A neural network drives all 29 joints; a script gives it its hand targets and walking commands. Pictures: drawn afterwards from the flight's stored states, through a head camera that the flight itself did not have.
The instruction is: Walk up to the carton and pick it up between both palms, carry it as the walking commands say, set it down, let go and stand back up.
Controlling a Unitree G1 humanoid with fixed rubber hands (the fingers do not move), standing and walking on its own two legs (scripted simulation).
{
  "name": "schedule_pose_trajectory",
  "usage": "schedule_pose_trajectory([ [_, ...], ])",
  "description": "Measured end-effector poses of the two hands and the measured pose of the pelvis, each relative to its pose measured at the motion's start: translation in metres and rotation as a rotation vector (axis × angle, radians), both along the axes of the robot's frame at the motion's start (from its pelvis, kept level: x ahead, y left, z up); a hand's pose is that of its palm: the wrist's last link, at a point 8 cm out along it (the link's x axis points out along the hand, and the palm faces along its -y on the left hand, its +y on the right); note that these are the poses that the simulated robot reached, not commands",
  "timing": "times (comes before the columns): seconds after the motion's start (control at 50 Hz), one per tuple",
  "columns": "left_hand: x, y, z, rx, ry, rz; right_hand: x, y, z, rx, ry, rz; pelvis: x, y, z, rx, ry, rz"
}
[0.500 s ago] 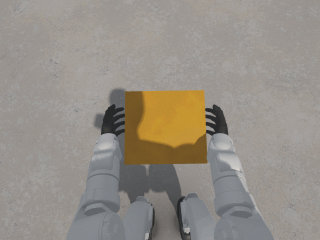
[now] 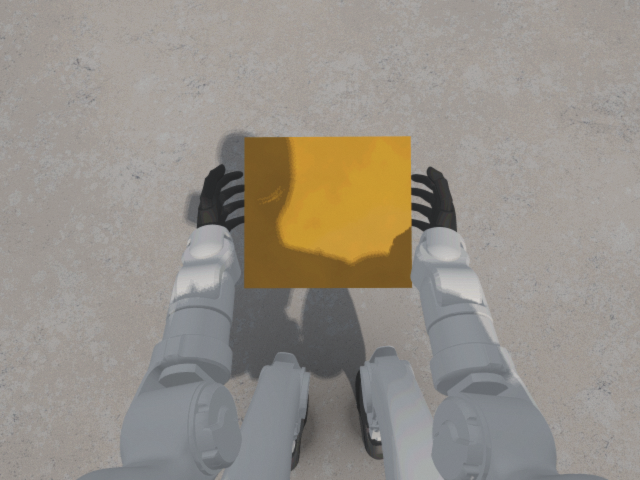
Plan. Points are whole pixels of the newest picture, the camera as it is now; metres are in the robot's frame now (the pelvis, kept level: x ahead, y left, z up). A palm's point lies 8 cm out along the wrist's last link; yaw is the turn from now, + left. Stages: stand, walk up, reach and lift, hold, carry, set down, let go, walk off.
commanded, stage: set down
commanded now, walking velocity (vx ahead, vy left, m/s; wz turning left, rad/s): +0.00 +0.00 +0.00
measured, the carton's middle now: (327, 218) +0.45 +0.01 -0.15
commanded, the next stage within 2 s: none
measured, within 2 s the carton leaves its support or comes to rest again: neither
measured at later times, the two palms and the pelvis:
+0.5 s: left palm (230, 229) +0.44 +0.16 -0.17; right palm (417, 227) +0.44 -0.13 -0.17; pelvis -0.01 +0.01 -0.07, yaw +0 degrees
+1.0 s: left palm (242, 228) +0.47 +0.16 -0.26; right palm (405, 227) +0.47 -0.13 -0.25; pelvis -0.03 +0.01 -0.14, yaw +0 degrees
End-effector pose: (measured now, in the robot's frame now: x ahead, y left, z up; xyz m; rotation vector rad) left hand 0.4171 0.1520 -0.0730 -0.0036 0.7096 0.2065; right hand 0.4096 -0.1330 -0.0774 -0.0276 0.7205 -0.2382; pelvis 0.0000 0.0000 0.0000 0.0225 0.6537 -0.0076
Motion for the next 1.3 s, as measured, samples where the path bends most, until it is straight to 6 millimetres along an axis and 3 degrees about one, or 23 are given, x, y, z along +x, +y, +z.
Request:
schedule_pose_trajectory([
  [1.04,0.058,0.008,-0.192,0.027,0.046,-0.042,0.06,0.005,-0.184,-0.014,0.026,0.034,-0.031,0.009,-0.142,-0.018,0.143,0.017],
  [1.3,0.076,0.003,-0.256,0.052,0.023,-0.029,0.075,0.005,-0.25,-0.041,-0.001,0.002,-0.046,0.009,-0.165,-0.02,-0.015,0.021],
])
